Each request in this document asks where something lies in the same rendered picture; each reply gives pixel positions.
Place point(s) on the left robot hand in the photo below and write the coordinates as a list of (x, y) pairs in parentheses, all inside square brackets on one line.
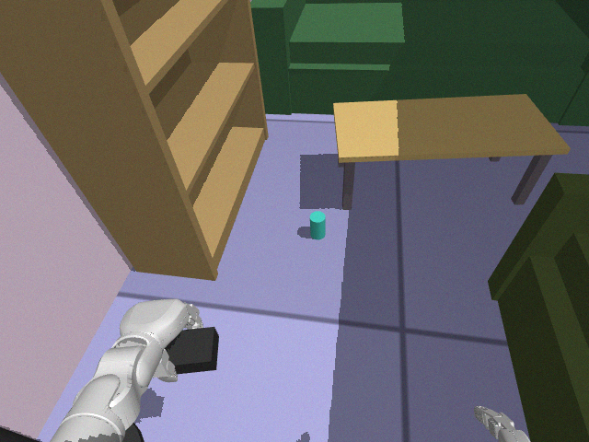
[(162, 319)]

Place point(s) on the bookshelf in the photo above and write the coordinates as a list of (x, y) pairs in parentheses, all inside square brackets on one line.
[(155, 108)]

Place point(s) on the coffee table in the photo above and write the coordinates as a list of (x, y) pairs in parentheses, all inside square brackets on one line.
[(463, 127)]

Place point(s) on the sofa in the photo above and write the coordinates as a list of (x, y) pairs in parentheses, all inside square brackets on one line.
[(313, 53)]

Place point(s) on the left robot arm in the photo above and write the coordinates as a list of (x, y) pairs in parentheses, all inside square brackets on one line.
[(110, 402)]

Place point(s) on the armchair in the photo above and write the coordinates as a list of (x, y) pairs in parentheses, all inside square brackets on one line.
[(542, 288)]

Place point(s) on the floor lamp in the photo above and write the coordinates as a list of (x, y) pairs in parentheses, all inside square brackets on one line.
[(132, 434)]

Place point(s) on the right robot hand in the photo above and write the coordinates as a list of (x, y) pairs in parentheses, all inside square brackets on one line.
[(500, 426)]

